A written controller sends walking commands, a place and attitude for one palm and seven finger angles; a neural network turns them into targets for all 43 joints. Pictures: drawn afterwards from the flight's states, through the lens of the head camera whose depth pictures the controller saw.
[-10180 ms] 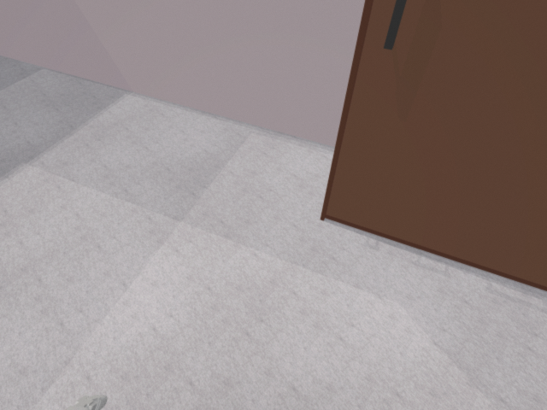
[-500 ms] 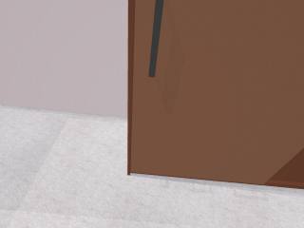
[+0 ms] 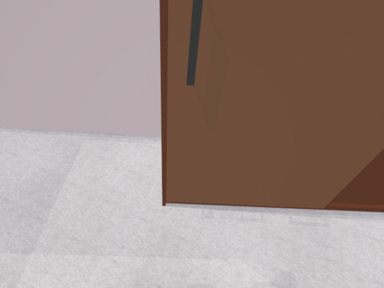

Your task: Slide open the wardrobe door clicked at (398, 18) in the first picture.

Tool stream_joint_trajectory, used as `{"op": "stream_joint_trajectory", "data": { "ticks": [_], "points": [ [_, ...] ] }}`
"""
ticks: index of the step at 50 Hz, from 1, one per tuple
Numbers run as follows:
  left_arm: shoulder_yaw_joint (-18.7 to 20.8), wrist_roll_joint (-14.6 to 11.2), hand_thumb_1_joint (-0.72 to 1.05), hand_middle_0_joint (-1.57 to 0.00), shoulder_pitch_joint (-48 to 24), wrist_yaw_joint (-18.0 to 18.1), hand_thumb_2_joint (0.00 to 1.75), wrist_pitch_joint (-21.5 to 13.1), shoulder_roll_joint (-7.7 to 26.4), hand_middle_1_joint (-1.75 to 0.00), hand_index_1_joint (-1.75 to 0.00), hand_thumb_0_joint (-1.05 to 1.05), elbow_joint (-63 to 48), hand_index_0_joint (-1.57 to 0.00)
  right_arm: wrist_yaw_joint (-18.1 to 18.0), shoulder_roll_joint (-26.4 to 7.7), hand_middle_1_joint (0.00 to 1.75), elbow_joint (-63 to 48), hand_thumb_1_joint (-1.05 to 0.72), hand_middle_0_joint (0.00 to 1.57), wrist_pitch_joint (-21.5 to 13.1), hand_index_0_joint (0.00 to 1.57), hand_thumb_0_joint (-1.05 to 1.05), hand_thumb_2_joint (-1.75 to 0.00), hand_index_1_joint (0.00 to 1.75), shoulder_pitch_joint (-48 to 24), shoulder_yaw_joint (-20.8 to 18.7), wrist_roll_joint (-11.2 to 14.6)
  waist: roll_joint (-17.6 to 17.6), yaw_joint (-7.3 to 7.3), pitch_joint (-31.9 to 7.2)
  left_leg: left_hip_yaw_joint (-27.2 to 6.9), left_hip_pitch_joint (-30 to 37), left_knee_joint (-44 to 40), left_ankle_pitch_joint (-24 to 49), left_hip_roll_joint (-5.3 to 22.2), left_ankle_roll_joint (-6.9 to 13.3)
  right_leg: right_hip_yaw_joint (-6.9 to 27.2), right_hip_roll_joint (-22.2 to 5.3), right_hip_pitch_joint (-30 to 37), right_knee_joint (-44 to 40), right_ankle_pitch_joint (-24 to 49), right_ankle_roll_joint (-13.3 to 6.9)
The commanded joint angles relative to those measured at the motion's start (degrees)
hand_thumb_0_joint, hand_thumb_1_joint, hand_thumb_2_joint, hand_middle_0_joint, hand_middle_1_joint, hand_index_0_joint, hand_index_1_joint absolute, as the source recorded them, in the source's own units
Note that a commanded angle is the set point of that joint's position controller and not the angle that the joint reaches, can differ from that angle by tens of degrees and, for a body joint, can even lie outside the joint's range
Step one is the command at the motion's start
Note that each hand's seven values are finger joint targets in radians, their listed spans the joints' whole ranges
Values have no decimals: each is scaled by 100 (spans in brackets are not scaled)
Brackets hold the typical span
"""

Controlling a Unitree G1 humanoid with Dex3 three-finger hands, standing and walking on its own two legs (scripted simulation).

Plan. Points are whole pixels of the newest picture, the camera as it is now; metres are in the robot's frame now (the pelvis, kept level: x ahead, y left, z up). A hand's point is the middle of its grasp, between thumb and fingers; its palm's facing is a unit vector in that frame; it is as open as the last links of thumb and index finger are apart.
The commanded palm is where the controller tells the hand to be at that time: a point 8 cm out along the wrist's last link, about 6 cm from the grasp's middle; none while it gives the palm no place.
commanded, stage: come to a stop and stand still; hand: left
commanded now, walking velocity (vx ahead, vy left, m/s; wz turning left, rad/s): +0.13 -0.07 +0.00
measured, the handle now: (194, 31) +0.69 +0.03 +0.24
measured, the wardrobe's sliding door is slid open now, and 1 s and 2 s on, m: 0.00 0.00 0.00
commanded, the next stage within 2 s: look again from close up in 1.20 s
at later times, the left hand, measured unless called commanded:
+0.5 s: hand out of the picture +0.06 +0.19 -0.17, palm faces +0.01 -0.98 -0.19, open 7.3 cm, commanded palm none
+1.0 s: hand out of the picture +0.03 +0.11 -0.17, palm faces +0.05 -0.99 -0.14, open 7.3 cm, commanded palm none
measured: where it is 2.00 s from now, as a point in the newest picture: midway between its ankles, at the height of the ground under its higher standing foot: outside the picture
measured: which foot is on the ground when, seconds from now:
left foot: up 0.00-0.06, down 0.08-1.00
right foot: down 0.00-0.08, up 0.10-0.50, down 0.52-1.00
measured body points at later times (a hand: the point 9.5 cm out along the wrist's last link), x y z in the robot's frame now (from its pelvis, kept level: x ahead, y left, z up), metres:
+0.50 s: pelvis +0.02 +0.01 +0.00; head +0.03 +0.02 +0.45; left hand +0.06 +0.24 -0.16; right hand +0.00 -0.19 -0.16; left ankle +0.06 +0.10 -0.74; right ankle +0.03 -0.13 -0.73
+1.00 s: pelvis +0.05 -0.04 +0.00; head +0.07 -0.04 +0.45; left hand +0.03 +0.16 -0.16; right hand +0.05 -0.25 -0.16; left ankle +0.06 +0.10 -0.74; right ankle +0.03 -0.13 -0.74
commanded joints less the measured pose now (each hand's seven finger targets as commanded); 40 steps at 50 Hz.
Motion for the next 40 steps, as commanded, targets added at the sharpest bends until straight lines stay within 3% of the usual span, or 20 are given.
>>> {"op": "stream_joint_trajectory", "data": {
  "ticks": [1,2,3,4,5,6,8,10,11,16,21,23,25,26,27,28,29,31,33,40],
  "points": [
    [128,20,90,-20,-185,-88,90,-160,716,-30,-30,0,-321,-20,-59,-106,30,-289,-90,20,-303,20,0,-90,30,286,5,-7,-240,-107,840,239,1361,-1708,168,-43,38,996,-1385,-1836,-369,-1934,-663],
    [99,4,90,-20,-42,-127,90,-108,562,-30,-30,0,-278,-20,-102,-217,30,-193,-90,20,-334,20,0,-90,30,577,31,-14,162,-118,801,32,1877,-2120,-3,-8,34,805,-1069,-2224,295,-2016,-491],
    [60,-21,90,-20,83,-162,90,-89,289,-30,-30,0,-330,-20,-164,-541,30,-115,-90,20,-369,20,0,-90,30,888,-15,-53,1256,-167,689,-1439,2108,-2939,-913,906,340,430,-586,-2795,1498,-1887,-234],
    [27,-31,90,-20,117,-195,90,-95,157,-30,-30,0,-477,-20,-225,-1028,30,-144,-90,20,-351,20,0,-90,30,1164,-96,-80,1989,-193,499,-3172,1961,-3941,-1986,1948,840,-121,-169,-3151,2848,-1774,-34],
    [41,39,90,-20,-63,-205,90,-28,276,-30,-30,0,-488,-20,-242,-1077,30,-134,-90,20,-336,20,0,-90,30,987,-124,-78,1353,-163,476,-3560,1227,-4440,-2798,2071,907,321,-333,-2837,3789,-1506,-172],
    [28,65,90,-20,-72,-205,90,-2,271,-30,-30,0,-437,-20,-262,-1004,30,-204,-90,20,-337,20,0,-90,30,545,-83,-68,1108,62,559,-3395,742,-4439,-2534,1949,840,499,-455,-2800,4310,-1180,-175],
    [17,57,90,-20,-119,-216,90,-4,149,-30,-30,0,-337,-20,-285,-635,30,-264,-90,20,-428,20,0,-90,30,124,27,-57,427,206,780,-2396,275,-4344,-1402,1689,797,590,-666,-2706,4468,-437,-43],
    [-14,53,90,-20,-55,-219,90,28,38,-30,-30,0,-272,-20,-301,-510,30,-216,-90,20,-499,20,0,-90,30,59,71,-34,442,226,511,-1561,544,-4116,-379,1374,677,508,-681,-2513,4083,-102,84],
    [-11,56,90,-20,-107,-230,90,34,43,-30,-30,0,-268,-20,-322,-435,30,-190,-90,20,-521,20,0,-90,30,120,91,-20,509,190,426,-1364,707,-4030,81,1273,617,475,-667,-2500,3891,-15,120],
    [23,28,90,-20,-533,-201,90,136,94,-30,-30,0,-400,-20,-324,-503,30,-120,-90,20,-418,20,0,-90,30,172,41,-41,714,30,335,-1257,1085,-3861,448,1348,700,387,-679,-2415,3007,-287,254],
    [17,-10,90,-20,-821,-177,90,97,80,-30,-30,0,-440,-20,-272,-578,30,-66,-90,20,-316,20,0,-90,30,-47,-32,-72,763,-34,298,-1382,1035,-3616,407,1291,739,237,-566,-1706,1714,-704,248],
    [20,-39,90,-20,-561,-152,90,35,100,-30,-30,0,-312,-20,-255,-572,30,-67,-90,20,-296,20,0,-90,30,-160,-31,-44,528,135,174,-1206,859,-3301,322,1098,542,172,-497,-997,721,-90,233],
    [4,-54,90,-20,-414,-81,90,-55,314,-30,-30,0,-207,-20,-217,-271,30,-55,-90,20,-294,20,0,-90,30,-207,45,14,7,188,226,-808,322,-2877,0,574,171,806,-885,-363,106,244,56],
    [-46,-68,90,-20,-482,-59,90,-95,405,-30,-30,0,-195,-20,-184,-133,30,-68,-90,20,-279,20,0,-90,30,-257,109,35,-60,141,361,-540,464,-2739,146,291,46,1044,-1166,-675,-41,102,-88],
    [-59,-65,90,-20,-535,-68,90,-106,506,-30,-30,0,-198,-20,-162,-73,30,-60,-90,20,-280,20,0,-90,30,-216,137,28,11,52,313,-391,860,-2650,231,148,13,1063,-1228,-1112,-43,-141,-142],
    [-58,-66,90,-20,-621,-71,90,-156,517,-30,-30,0,-183,-20,-170,-90,30,-4,-90,20,-247,20,0,-90,30,-171,134,9,-566,8,163,-285,1084,-2462,410,136,-7,1079,-1095,-1198,-104,-198,-111],
    [-82,-76,90,-20,-722,-67,90,-162,480,-30,-30,0,-173,-20,-166,-158,30,36,-90,20,-235,20,0,-90,30,-143,130,11,-792,-20,258,-256,1215,-2425,511,160,-14,1015,-1081,-1359,-170,-291,-93],
    [-117,-77,90,-20,-773,-57,90,-163,421,-30,-30,0,-168,-20,-156,-183,30,98,-90,20,-238,20,0,-90,30,-137,149,15,-438,-31,505,-325,1319,-2539,746,250,-15,922,-970,-1535,-150,-210,-61],
    [-123,-91,90,-20,-665,-60,90,-183,440,-30,-30,0,-138,-20,-158,-216,30,140,-90,20,-277,20,0,-90,30,-170,183,17,-41,31,360,-368,1334,-2674,957,320,-13,868,-915,-1241,-31,213,-39],
    [-160,-101,90,-20,-421,-50,90,-226,455,-30,-30,0,26,-20,-190,-287,30,212,-90,20,-290,20,0,-90,30,-307,231,45,40,95,290,-316,1469,-2699,1196,356,-47,830,-914,-935,-61,858,-35]
  ]
}}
